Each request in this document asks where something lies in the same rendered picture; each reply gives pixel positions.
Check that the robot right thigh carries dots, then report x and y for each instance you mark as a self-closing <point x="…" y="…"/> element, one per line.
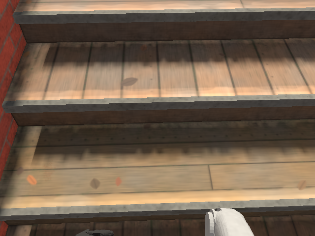
<point x="226" y="222"/>

